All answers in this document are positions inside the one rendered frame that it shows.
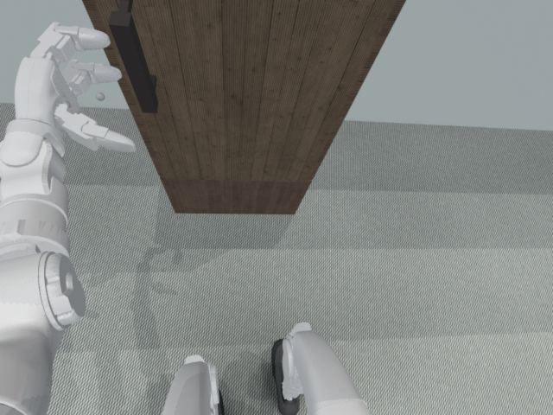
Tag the left robot thigh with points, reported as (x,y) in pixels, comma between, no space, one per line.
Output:
(193,391)

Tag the left robot upper arm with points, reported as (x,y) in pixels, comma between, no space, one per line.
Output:
(40,296)

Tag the robot left hand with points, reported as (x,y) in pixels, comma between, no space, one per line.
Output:
(41,88)

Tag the right robot shin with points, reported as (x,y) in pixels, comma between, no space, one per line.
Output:
(292,388)

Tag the handle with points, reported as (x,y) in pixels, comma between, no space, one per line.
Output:
(125,35)

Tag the cupboard door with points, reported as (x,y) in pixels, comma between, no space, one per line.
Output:
(248,90)

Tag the robot left forearm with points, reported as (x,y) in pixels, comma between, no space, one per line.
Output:
(33,197)

